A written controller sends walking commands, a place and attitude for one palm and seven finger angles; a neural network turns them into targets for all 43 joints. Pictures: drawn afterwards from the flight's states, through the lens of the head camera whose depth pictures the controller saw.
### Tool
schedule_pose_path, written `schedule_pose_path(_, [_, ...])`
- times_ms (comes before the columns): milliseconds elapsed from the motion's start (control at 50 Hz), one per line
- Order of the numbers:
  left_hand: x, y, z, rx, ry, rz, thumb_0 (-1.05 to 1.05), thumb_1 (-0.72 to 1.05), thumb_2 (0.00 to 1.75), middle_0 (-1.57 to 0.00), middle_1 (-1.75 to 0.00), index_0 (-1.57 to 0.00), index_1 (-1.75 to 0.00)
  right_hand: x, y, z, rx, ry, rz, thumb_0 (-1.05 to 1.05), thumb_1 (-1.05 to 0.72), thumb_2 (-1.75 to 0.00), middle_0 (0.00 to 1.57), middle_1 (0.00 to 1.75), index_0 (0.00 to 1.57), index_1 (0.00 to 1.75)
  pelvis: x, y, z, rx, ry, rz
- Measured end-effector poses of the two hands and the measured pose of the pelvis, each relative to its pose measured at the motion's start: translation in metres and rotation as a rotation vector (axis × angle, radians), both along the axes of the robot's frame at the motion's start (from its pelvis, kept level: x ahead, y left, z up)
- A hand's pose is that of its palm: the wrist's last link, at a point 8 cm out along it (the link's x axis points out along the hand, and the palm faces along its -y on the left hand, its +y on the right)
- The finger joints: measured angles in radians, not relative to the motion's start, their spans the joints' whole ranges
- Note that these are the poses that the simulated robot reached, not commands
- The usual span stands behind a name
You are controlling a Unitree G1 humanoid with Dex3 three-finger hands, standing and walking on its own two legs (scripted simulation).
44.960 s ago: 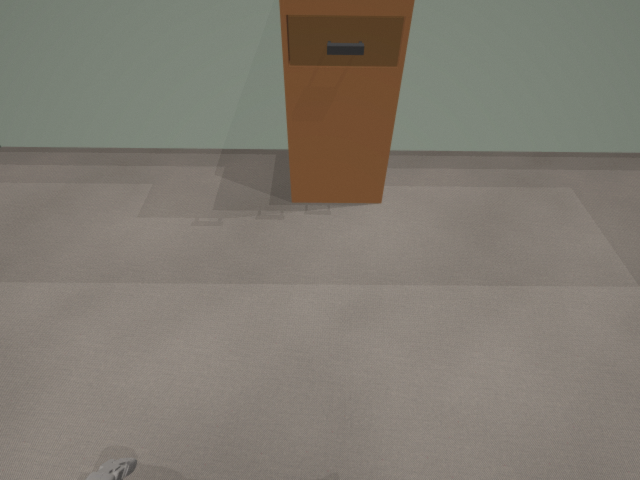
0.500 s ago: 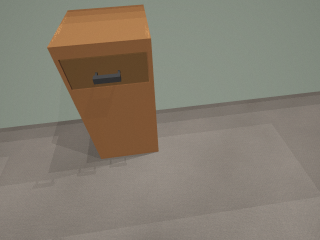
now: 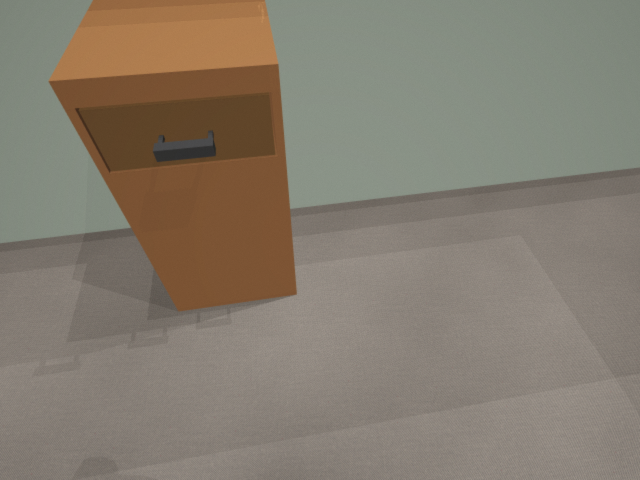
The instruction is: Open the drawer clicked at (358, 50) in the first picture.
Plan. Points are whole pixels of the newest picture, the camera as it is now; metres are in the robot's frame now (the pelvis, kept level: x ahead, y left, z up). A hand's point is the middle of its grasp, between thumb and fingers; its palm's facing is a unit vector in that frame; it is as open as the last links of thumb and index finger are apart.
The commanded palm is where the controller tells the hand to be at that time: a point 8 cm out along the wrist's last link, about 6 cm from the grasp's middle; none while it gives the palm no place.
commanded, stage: look to check the result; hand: left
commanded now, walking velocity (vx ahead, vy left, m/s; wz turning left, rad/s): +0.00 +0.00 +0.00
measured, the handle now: (185, 143) +0.76 +0.32 -0.04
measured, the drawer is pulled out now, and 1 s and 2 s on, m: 0.00 0.00 0.00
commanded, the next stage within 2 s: turn to face it in 0.36 s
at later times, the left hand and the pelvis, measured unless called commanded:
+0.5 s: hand out of the picture +0.08 +0.23 -0.16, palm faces -0.02 -0.94 -0.34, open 7.4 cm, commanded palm none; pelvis +0.02 -0.01 +0.00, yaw +0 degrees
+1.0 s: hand out of the picture +0.02 +0.20 -0.19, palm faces +0.10 -0.97 -0.24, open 7.3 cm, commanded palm none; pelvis +0.00 +0.00 -0.01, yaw +5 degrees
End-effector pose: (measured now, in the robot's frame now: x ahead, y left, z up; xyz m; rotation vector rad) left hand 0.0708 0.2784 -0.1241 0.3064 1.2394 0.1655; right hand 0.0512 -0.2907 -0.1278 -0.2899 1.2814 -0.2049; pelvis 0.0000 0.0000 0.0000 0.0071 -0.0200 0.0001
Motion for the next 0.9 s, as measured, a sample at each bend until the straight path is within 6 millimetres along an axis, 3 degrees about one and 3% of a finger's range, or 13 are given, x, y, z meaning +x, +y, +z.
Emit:
schedule_pose_path(220, [0.001, 0.005, 0.006, 0.035, 0.014, 0.02, 0.0, 0.91, 0.89, -0.2, -0.3, -0.2, -0.3, 0.029, 0.007, -0.005, 0.033, -0.035, 0.021, 0.01, -0.91, -0.9, 0.2, 0.3, 0.2, 0.3, 0.01, -0.004, 0.0, 0.004, 0.001, -0.002])
schedule_pose_path(400, [0.001, 0.002, 0.006, 0.037, 0.021, 0.028, 0.0, 0.91, 0.89, -0.2, -0.3, -0.2, -0.3, 0.039, 0.006, -0.005, 0.037, -0.044, 0.025, 0.01, -0.91, -0.9, 0.2, 0.3, 0.2, 0.3, 0.015, -0.007, 0.0, 0.006, 0.001, -0.003])
schedule_pose_path(700, [0.002, -0.008, -0.002, 0.009, 0.002, 0.046, 0.0, 0.91, 0.89, -0.2, -0.3, -0.2, -0.3, 0.029, 0.001, -0.005, 0.017, -0.011, 0.023, 0.01, -0.91, -0.9, 0.2, 0.3, 0.2, 0.3, 0.014, -0.008, -0.003, 0.006, -0.005, 0.025])
schedule_pose_path(900, [-0.034, -0.024, -0.02, -0.049, 0.043, 0.121, 0.0, 0.91, 0.89, -0.2, -0.3, -0.2, -0.29, 0.014, 0.04, -0.022, 0.092, 0.043, 0.046, 0.01, -0.91, -0.9, 0.2, 0.3, 0.19, 0.3, 0.007, -0.003, -0.01, -0.002, -0.018, 0.07])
